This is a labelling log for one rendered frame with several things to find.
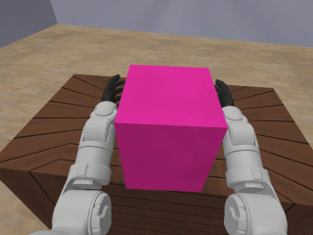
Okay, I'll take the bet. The pedestal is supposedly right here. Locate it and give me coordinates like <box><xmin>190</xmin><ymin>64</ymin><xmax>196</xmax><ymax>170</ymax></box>
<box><xmin>0</xmin><ymin>73</ymin><xmax>313</xmax><ymax>235</ymax></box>

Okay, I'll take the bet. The left robot forearm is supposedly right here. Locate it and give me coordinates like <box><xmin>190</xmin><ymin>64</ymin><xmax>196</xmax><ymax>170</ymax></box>
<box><xmin>52</xmin><ymin>101</ymin><xmax>117</xmax><ymax>226</ymax></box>

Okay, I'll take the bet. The right robot upper arm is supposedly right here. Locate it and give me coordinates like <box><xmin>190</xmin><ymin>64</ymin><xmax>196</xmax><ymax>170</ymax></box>
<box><xmin>224</xmin><ymin>192</ymin><xmax>288</xmax><ymax>235</ymax></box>

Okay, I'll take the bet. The right robot forearm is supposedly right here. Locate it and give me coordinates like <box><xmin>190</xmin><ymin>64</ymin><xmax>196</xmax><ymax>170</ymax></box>
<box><xmin>222</xmin><ymin>106</ymin><xmax>288</xmax><ymax>232</ymax></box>

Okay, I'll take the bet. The left robot upper arm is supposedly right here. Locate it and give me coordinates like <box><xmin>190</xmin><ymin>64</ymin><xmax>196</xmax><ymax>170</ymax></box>
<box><xmin>29</xmin><ymin>190</ymin><xmax>112</xmax><ymax>235</ymax></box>

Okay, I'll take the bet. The robot right hand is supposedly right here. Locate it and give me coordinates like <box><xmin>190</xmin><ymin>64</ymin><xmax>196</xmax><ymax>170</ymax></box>
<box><xmin>214</xmin><ymin>79</ymin><xmax>235</xmax><ymax>108</ymax></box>

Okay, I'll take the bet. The robot left hand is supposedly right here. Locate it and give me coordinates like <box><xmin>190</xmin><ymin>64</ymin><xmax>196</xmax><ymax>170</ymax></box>
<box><xmin>101</xmin><ymin>74</ymin><xmax>126</xmax><ymax>108</ymax></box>

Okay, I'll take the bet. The carton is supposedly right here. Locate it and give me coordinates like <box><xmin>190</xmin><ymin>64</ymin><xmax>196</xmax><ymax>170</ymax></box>
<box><xmin>114</xmin><ymin>65</ymin><xmax>228</xmax><ymax>192</ymax></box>

